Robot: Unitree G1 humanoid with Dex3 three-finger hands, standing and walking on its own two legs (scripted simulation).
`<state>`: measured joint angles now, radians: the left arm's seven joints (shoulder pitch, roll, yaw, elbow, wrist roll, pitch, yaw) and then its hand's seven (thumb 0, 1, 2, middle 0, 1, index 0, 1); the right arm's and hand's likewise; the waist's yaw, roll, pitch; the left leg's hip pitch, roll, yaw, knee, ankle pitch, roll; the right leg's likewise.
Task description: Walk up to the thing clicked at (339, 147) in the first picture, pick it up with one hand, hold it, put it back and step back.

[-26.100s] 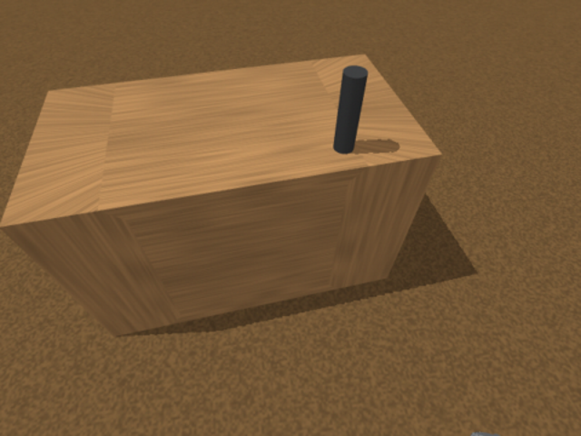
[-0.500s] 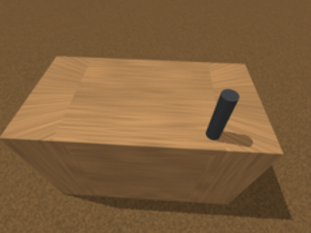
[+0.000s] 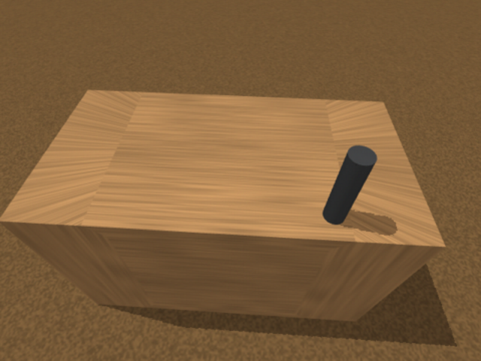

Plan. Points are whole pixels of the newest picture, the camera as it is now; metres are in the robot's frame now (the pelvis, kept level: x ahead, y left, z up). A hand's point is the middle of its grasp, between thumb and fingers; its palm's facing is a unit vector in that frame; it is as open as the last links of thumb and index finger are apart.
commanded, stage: home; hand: right
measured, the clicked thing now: (346, 189) +0.44 -0.22 -0.03
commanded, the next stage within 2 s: stand in 0.44 s
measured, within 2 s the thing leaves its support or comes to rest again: neither
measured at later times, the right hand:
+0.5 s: hand out of the picture +0.06 -0.25 -0.16, palm faces -0.02 +0.94 -0.35, open 17.3 cm
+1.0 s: hand out of the picture +0.07 -0.25 -0.16, palm faces -0.01 +0.94 -0.35, open 9.0 cm
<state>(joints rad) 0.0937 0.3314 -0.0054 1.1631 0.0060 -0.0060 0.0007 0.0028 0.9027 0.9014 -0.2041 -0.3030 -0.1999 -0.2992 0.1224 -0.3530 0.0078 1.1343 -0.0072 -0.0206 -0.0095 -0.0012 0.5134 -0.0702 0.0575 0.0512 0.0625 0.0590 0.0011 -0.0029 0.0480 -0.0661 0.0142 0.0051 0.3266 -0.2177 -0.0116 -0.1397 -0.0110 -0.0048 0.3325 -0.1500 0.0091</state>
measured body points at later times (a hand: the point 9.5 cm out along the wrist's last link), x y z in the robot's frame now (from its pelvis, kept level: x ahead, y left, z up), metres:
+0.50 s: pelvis +0.00 +0.00 +0.00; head +0.01 +0.00 +0.45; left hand +0.07 +0.30 -0.14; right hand +0.07 -0.30 -0.13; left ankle -0.02 +0.13 -0.75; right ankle +0.02 -0.12 -0.75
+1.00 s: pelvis +0.01 +0.01 +0.00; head +0.01 +0.01 +0.45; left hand +0.08 +0.30 -0.14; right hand +0.07 -0.30 -0.13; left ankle -0.02 +0.13 -0.75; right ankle +0.02 -0.12 -0.75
